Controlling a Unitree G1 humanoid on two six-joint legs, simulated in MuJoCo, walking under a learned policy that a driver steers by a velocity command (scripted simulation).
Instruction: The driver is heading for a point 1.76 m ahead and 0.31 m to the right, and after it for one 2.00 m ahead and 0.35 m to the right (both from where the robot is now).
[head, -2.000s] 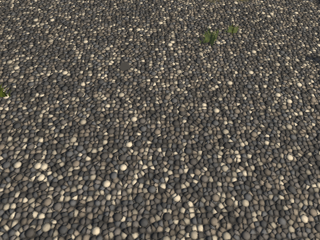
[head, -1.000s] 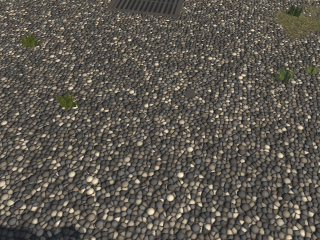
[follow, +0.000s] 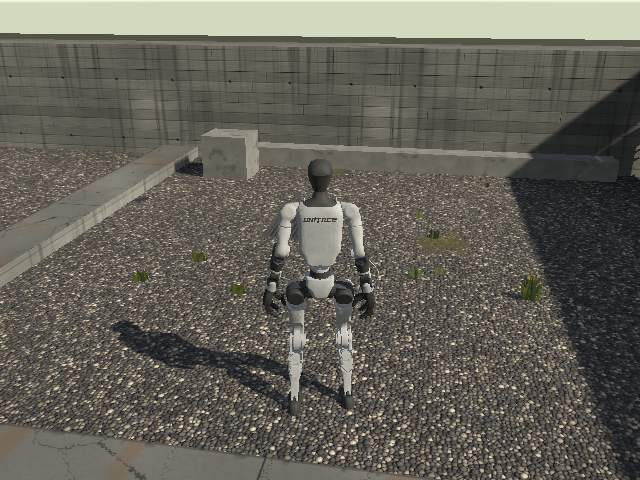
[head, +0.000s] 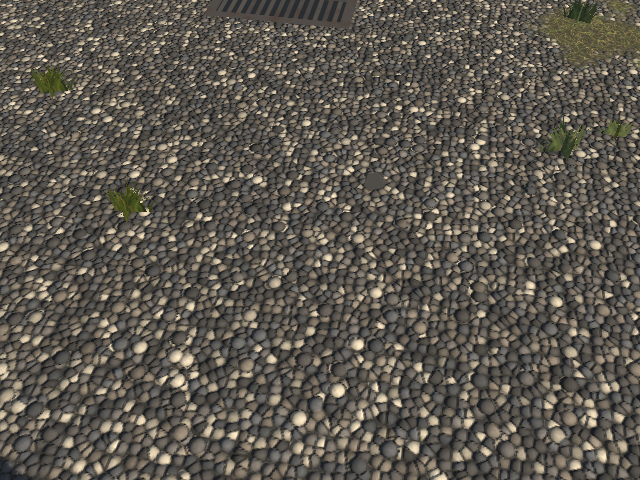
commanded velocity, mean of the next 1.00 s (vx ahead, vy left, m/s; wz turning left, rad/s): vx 0.17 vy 0.00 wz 0.00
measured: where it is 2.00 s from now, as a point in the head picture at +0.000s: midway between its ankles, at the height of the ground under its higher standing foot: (341, 347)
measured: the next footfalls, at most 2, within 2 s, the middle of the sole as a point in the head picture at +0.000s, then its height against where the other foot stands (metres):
left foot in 1.12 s outside the picture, level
right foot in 1.70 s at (390, 381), level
